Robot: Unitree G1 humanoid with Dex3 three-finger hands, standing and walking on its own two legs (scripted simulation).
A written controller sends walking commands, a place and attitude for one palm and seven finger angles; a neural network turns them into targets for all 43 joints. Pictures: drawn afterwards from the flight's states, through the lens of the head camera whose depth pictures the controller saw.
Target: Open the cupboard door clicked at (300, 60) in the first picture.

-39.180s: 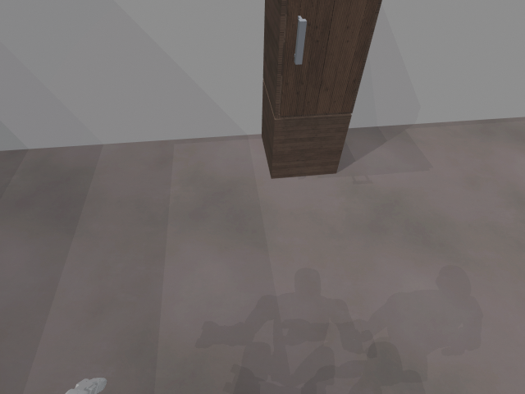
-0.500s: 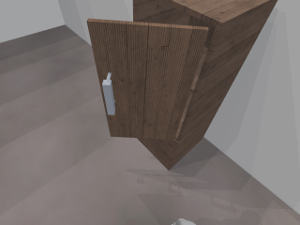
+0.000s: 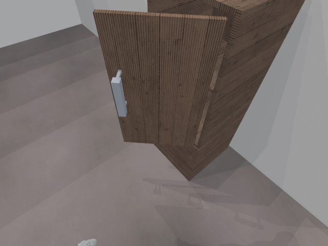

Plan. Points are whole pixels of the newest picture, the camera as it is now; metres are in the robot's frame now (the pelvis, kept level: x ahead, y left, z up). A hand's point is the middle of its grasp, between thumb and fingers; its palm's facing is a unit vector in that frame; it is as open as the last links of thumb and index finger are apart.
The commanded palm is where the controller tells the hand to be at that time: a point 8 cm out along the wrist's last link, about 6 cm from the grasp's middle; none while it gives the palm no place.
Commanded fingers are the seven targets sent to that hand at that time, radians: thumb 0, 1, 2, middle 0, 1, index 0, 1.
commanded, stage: come to a stop and stand still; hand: left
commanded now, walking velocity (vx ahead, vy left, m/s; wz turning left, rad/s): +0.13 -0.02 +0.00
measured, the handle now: (121, 93) +0.56 +0.19 +0.01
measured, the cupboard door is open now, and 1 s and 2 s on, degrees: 46 46 46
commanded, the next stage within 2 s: look again from close up in 0.34 s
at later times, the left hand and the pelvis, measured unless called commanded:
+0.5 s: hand out of the picture +0.02 +0.18 -0.17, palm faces -0.03 -0.98 -0.21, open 7.3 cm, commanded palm none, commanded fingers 0.00 0.90 0.90 -0.20 -0.30 -0.20 -0.30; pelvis -0.01 +0.01 +0.00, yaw -2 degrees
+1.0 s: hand out of the picture +0.02 +0.16 -0.17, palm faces +0.00 -0.98 -0.22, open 7.3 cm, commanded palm none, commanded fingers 0.00 0.90 0.90 -0.20 -0.30 -0.20 -0.30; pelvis +0.01 -0.02 +0.00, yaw -1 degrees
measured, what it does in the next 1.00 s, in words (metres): steps on the spot: left foot, then right foot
